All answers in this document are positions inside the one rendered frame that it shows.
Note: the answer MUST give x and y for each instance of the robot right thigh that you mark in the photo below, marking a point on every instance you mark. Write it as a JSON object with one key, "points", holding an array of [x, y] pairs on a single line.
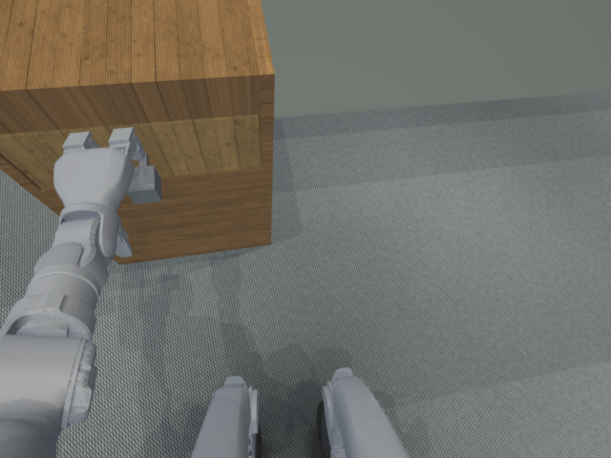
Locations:
{"points": [[367, 432]]}

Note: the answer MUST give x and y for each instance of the robot left forearm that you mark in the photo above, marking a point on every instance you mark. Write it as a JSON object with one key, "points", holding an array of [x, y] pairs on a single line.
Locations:
{"points": [[62, 295]]}

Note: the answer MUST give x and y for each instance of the left robot hand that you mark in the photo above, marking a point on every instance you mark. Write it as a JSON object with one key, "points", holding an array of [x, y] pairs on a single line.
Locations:
{"points": [[87, 173]]}

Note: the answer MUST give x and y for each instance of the handle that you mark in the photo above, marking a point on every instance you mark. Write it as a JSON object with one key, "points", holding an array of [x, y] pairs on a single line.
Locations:
{"points": [[146, 183]]}

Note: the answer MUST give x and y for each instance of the cabinet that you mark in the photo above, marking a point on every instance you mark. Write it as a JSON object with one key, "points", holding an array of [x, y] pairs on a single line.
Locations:
{"points": [[69, 64]]}

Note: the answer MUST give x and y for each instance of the robot left upper arm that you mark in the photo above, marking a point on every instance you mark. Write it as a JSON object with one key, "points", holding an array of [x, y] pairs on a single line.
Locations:
{"points": [[46, 383]]}

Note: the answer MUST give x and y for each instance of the robot left thigh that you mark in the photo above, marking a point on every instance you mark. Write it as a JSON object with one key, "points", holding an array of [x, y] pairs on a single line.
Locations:
{"points": [[231, 418]]}

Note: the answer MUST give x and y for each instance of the robot thigh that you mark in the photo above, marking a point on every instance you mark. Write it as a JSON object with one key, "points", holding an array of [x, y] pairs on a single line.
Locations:
{"points": [[367, 432], [231, 418]]}

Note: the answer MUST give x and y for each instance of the drawer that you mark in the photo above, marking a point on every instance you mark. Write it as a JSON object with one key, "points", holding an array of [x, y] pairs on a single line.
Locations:
{"points": [[175, 148]]}

